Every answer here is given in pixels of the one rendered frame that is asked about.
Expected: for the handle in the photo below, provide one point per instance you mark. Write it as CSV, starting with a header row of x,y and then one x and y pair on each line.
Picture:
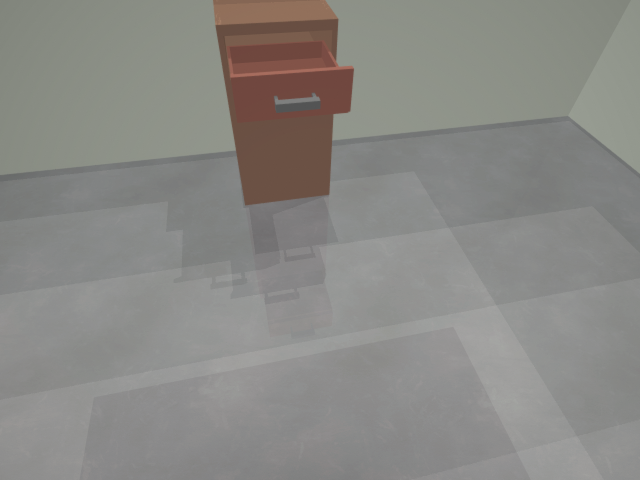
x,y
298,104

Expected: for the cabinet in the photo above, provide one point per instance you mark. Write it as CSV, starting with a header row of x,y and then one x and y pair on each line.
x,y
281,159

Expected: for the drawer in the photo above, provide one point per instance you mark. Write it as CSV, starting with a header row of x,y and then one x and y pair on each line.
x,y
289,70

